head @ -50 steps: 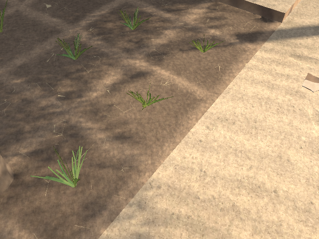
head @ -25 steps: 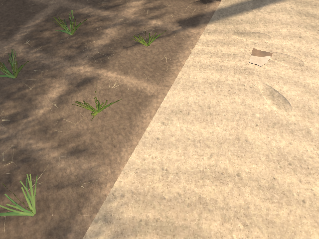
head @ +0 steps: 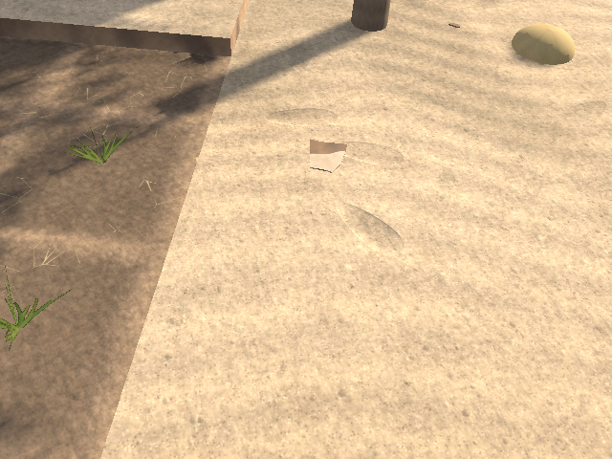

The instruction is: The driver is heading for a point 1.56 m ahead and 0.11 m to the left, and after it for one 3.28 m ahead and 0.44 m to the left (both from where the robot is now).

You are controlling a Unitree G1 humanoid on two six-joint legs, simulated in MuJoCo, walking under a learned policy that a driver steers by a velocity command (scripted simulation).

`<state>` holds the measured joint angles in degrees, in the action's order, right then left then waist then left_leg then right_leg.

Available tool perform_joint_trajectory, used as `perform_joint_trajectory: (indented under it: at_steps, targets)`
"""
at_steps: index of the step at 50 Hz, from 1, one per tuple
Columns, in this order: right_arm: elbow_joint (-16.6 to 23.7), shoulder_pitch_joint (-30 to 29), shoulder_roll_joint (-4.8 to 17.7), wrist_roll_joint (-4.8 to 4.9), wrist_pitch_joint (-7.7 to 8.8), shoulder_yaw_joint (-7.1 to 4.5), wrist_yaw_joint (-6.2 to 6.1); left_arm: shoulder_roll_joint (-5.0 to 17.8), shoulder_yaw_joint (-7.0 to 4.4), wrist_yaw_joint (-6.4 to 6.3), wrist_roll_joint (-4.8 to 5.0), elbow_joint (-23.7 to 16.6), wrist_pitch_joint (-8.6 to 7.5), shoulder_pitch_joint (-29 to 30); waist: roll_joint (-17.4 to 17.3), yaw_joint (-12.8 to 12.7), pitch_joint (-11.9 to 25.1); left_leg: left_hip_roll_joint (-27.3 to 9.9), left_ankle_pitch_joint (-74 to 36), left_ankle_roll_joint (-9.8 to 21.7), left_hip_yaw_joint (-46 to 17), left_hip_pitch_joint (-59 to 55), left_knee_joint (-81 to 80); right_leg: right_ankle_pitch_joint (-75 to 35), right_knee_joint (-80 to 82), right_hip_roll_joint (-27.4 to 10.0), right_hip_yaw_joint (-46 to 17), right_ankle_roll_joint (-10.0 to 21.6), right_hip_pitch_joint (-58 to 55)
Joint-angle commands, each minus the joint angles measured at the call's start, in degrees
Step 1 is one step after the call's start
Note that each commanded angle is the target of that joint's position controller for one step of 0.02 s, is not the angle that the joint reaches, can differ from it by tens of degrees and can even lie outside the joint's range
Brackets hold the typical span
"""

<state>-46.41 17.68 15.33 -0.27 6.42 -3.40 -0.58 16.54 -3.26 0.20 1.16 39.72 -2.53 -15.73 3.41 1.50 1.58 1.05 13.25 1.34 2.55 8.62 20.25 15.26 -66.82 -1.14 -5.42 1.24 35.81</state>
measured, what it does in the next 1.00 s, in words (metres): walks ahead: right foot, then left foot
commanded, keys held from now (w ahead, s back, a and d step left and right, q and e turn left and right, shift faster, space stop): w+e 0.06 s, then w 0.34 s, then w+q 0.60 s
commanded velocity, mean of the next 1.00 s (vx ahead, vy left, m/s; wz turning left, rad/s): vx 0.49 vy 0.00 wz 0.05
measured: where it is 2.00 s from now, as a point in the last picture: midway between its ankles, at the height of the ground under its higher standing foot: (277, 272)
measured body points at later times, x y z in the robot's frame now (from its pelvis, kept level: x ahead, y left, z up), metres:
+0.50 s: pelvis +0.25 -0.10 -0.01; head +0.28 -0.11 +0.44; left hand +0.41 +0.15 -0.10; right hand +0.29 -0.38 -0.13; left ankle +0.24 +0.08 -0.65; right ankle +0.27 -0.18 -0.74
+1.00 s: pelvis +0.54 -0.06 -0.02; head +0.58 -0.05 +0.43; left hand +0.60 +0.22 -0.14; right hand +0.72 -0.31 -0.12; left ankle +0.61 +0.01 -0.74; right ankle +0.40 -0.21 -0.64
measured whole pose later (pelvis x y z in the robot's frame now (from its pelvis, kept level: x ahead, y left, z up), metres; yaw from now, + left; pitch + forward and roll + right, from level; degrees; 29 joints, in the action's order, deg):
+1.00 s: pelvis +0.54 -0.06 -0.02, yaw +8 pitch +2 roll +0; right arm -38.3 11.5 16.5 1.0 3.6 -3.8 2.4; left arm 15.8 -2.5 0.2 0.9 44.7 -6.2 -15.0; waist 0.0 0.0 -3.0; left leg 5.0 10.2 6.0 1.4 25.3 33.3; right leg 24.9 -71.0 -0.7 -1.1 0.9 18.8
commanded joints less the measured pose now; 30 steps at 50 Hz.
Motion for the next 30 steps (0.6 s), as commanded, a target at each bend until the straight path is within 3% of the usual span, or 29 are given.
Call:
perform_joint_trajectory:
  at_steps: [1, 3, 6, 9, 11, 13, 14, 15, 16, 17, 18, 19, 20, 21, 22, 25, 27, 30]
  targets:
    - [2.9, 0.0, 6.7, -0.57, 0.99, -1.29, 0.21, 2.3, -0.59, 0.34, 0.1, -5.4, -0.69, 2.8, -8.9, 0.4, -3.9, -13.7, -6.6, 7.6, -8.4, -4.7, -11.6, -8.0, -4.3, -4.2, -0.9, -1.3, 13.1]
    - [2.3, 1.4, 7.3, -0.82, 0.63, -1.32, 0.36, 1.7, -0.41, 0.38, 0.25, -6.9, -0.49, 5.3, -8.1, 1.1, -4.6, -13.7, -12.1, 7.9, -5.0, -5.1, -11.4, -11.1, -0.1, -4.2, -0.7, -1.9, 14.1]
    - [1.2, 3.6, 7.3, -0.44, -0.1, -0.9, 0.54, 0.0, 0.33, 1.24, -0.08, -8.4, -0.72, 9.5, -7.7, 2.6, -5.9, -13.5, -15.3, 7.9, -1.8, -5.4, -11.2, -15.4, 12.2, -3.6, 1.3, -1.5, 11.3]
    - [-0.2, 5.8, 9.2, 0.9, -0.8, -0.91, 0.41, -1.5, 1.2, 2.65, 0.07, -10.6, -1.22, 15.0, -7.1, 4.0, -8.4, -15.4, -14.4, 8.3, -1.0, -7.2, -12.3, -15.0, 22.4, -3.5, 5.4, -0.4, 8.6]
    - [-1.2, 6.8, 10.5, 1.74, -1.37, -1.13, 0.51, -1.2, 1.29, 3.4, 0.36, -11.9, -1.46, 16.9, -7.4, 3.8, -9.3, -17.0, -17.1, 8.4, -1.0, -9.8, -11.9, -11.1, 27.0, -3.0, 7.0, 1.0, 6.2]
    - [-1.8, 6.8, 11.4, 2.14, -2.05, -1.29, 0.6, 0.6, 0.59, 3.68, 0.29, -12.6, -1.61, 16.0, -8.8, 1.6, -7.7, -18.0, -30.6, 7.7, -0.1, -12.4, -7.8, -5.8, 31.0, -0.7, 8.8, 3.5, 0.2]
    - [-2.0, 6.1, 12.6, 2.14, -2.31, -1.57, 0.4, 2.7, -0.43, 3.38, 0.2, -11.9, -1.74, 12.5, -10.1, -1.3, -4.8, -17.6, -41.9, 6.9, 0.7, -12.9, -2.3, -5.3, 33.1, 1.4, 9.6, 4.9, -6.4]
    - [-2.0, 5.1, 12.7, 2.01, -2.65, -1.51, 0.16, 5.3, -1.96, 2.91, 0.12, -9.3, -1.7, 3.1, -10.0, -6.8, 1.0, -15.9, -50.5, 5.6, 3.3, -11.3, 8.1, -8.9, 36.7, 3.8, 11.1, 6.9, -19.0]
    - [-1.2, 5.4, 11.4, 1.45, -2.31, -0.89, -0.19, 9.0, -3.66, 1.78, -0.22, -6.9, -1.21, -6.5, -8.6, -11.0, 7.6, -13.7, -44.2, 3.4, 4.4, -0.9, 21.5, -11.7, 34.8, 1.1, 7.0, 8.8, -36.5]
    - [1.9, 10.2, 3.8, -0.23, -1.18, 1.52, 0.39, 16.2, -4.97, 0.87, -1.29, -5.7, -1.02, -12.6, 6.9, -8.6, 17.6, -5.1, -6.1, -0.2, 4.5, 23.5, 45.9, -6.8, 35.6, -16.1, -20.5, 16.5, -61.0]
    - [0.2, 11.1, 5.1, 0.62, 0.68, 1.54, 1.06, 13.4, -4.0, 0.81, -1.22, -5.7, -1.22, -14.4, 8.6, -8.7, 27.4, -0.5, 19.4, -0.3, -7.5, 28.8, 56.7, -4.0, 46.4, -23.0, -41.1, 20.5, -62.2]
    - [2.1, 5.5, 9.3, 2.89, 1.03, -0.07, 1.27, 9.7, -2.64, 1.32, -1.5, -5.4, -1.59, -10.3, 4.9, -8.1, 17.8, -4.0, 15.5, 0.2, -8.7, 34.0, 59.5, -4.9, 47.3, -20.1, -31.3, 16.8, -55.2]
    - [3.4, 1.2, 8.5, 2.99, 1.08, 0.25, 1.08, 7.8, -2.11, 1.5, -0.94, -5.3, -1.71, -6.1, 2.9, -6.3, 9.2, -6.6, 10.5, 0.4, -6.5, 34.6, 56.9, -9.2, 48.0, -17.6, -21.4, 14.8, -45.1]
    - [3.0, 0.1, 7.6, 2.08, 0.62, 0.23, 0.73, 5.9, -1.55, 1.71, -0.81, -5.2, -1.93, -2.1, -0.4, -4.1, 4.9, -8.6, 6.7, 0.1, -6.1, 32.9, 53.5, -12.4, 49.5, -14.9, -14.8, 13.3, -36.9]
    - [2.4, 1.6, 7.2, 1.82, -0.34, -0.13, 0.68, 4.1, -1.15, 2.09, -1.06, -5.2, -2.53, 0.5, 0.7, -1.9, 2.9, -10.2, 3.4, 0.2, -6.8, 28.9, 50.9, -14.2, 51.8, -12.7, -10.0, 12.2, -30.9]
    - [0.9, 5.0, 4.6, 2.09, -2.89, -0.11, 0.8, 3.7, -1.49, 2.22, -1.37, -2.9, -4.39, 2.1, 1.1, 0.9, 0.7, -10.3, -1.6, -0.8, -7.2, 24.9, 49.1, -17.4, 57.3, -11.5, -2.8, 12.7, -24.1]
    - [1.7, 2.1, 4.6, 2.02, -3.44, -0.43, 0.44, 3.9, -1.75, 1.77, -1.99, -1.1, -4.93, 1.2, 0.4, 0.4, -2.2, -9.5, -5.7, -1.3, -9.1, 28.6, 46.0, -19.6, 58.8, -11.1, 1.4, 12.0, -23.7]
    - [3.3, -2.6, 4.3, 1.76, -3.03, -0.64, 0.55, 4.2, -1.86, 0.85, -2.12, 0.8, -4.89, -0.4, -0.2, -0.9, -4.3, -7.6, -14.1, -1.4, -11.1, 33.0, 36.9, -20.8, 59.5, -10.8, 5.5, 10.6, -27.0]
